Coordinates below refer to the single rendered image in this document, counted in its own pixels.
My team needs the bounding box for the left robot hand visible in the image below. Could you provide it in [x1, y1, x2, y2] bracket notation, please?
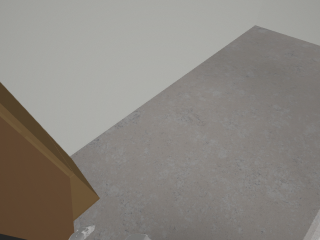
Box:
[69, 224, 95, 240]

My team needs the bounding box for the cupboard door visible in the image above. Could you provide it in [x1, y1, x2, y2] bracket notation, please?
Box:
[0, 117, 75, 240]

